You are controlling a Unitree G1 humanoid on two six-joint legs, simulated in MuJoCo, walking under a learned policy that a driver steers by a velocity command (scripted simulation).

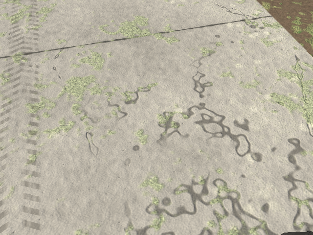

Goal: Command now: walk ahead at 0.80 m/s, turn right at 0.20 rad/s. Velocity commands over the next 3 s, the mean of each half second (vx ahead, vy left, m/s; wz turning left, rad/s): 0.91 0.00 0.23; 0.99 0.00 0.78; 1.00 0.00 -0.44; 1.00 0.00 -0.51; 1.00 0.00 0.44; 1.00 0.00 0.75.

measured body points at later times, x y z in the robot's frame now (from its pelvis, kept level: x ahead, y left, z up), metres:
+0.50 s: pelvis +0.38 +0.01 -0.02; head +0.43 +0.02 +0.43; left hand +0.60 +0.26 -0.08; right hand +0.34 -0.27 -0.14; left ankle +0.11 +0.10 -0.66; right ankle +0.50 -0.08 -0.73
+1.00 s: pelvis +0.80 +0.17 -0.03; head +0.83 +0.19 +0.42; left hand +0.72 +0.43 -0.15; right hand +1.05 +0.01 -0.14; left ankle +0.85 +0.22 -0.73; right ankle +0.72 -0.05 -0.58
